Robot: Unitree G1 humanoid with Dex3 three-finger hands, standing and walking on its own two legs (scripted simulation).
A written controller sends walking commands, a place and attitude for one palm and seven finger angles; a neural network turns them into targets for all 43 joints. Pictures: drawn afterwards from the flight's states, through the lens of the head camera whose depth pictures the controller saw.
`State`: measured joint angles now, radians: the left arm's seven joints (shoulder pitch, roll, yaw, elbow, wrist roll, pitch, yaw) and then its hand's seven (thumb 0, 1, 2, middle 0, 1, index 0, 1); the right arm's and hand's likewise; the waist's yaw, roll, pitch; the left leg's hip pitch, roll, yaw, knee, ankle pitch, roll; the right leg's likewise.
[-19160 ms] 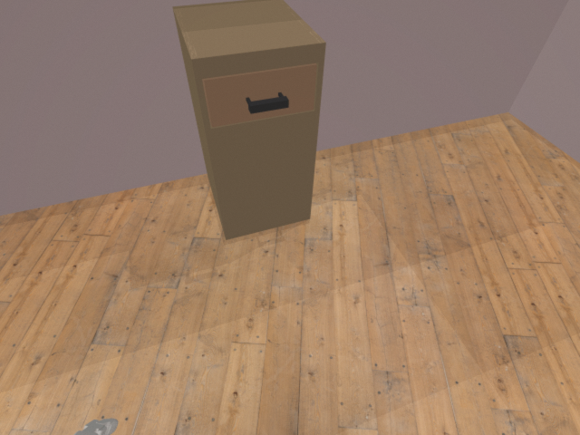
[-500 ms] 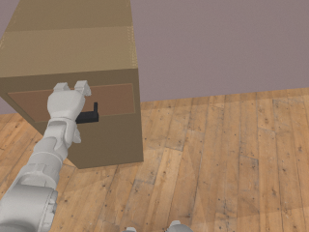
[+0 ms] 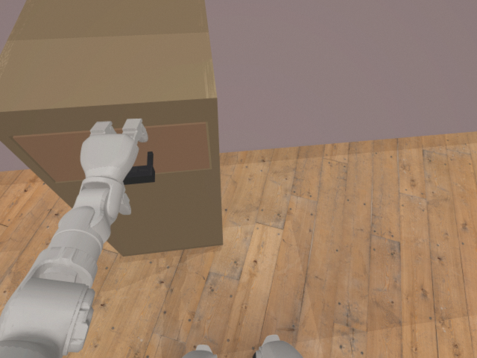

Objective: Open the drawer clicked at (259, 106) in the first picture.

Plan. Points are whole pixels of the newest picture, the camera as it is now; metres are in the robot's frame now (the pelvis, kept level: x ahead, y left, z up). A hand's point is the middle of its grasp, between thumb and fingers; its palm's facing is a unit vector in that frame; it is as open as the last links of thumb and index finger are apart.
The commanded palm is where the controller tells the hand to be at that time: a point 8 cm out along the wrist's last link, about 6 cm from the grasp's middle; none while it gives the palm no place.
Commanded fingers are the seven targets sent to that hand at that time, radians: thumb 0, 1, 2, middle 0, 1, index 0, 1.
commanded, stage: lower the fingers behind the handle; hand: left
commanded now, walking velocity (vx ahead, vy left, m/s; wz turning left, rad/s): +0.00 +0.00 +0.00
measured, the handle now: (123, 167) +0.49 +0.23 -0.05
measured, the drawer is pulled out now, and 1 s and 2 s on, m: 0.00 0.00 0.00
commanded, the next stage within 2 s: lift the fingers back up to retry in 1.60 s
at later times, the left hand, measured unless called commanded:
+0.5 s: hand (114, 183) +0.44 +0.23 -0.03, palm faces -0.04 -0.04 -1.00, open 13.8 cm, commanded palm +0.43 +0.24 +0.03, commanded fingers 0.00 -0.50 0.30 -0.30 -1.20 -0.30 -1.20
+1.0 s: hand (108, 184) +0.44 +0.25 -0.04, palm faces -0.05 -0.01 -1.00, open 13.8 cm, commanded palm +0.42 +0.24 -0.01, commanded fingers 0.00 -0.50 0.30 -0.30 -1.20 -0.30 -1.20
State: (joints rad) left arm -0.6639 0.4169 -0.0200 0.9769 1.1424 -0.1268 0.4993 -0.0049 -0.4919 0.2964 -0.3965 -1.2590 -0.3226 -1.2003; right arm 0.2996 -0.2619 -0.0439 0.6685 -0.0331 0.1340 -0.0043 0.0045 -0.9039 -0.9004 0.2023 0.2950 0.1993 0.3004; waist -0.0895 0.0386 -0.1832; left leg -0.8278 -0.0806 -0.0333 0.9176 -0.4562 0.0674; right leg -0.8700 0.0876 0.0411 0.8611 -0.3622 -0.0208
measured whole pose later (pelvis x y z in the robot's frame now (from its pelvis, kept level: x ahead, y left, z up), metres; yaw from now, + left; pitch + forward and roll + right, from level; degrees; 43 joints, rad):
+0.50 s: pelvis +0.00 -0.01 -0.01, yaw +0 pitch +24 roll -2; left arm -0.64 0.49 0.02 1.00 1.14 -0.19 0.46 -0.01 -0.49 0.30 -0.32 -1.20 -0.32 -1.20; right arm 0.32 -0.27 -0.06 0.69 -0.04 0.12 -0.02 0.00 -0.90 -0.90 0.20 0.30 0.20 0.30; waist -0.09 0.03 -0.20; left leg -0.93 -0.07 -0.04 1.00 -0.49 0.05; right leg -0.97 0.10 0.02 0.93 -0.39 -0.04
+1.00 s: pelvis -0.01 -0.01 -0.03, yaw +0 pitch +26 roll -2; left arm -0.70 0.52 0.01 1.07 1.12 -0.13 0.46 0.00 -0.49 0.30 -0.29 -1.27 -0.33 -1.20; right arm 0.31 -0.26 -0.02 0.67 -0.03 0.11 -0.01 0.00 -0.90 -0.90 0.20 0.30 0.20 0.30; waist -0.09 0.03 -0.22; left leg -1.01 -0.07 -0.03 1.07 -0.51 0.06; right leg -1.05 0.10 0.02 1.00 -0.40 -0.03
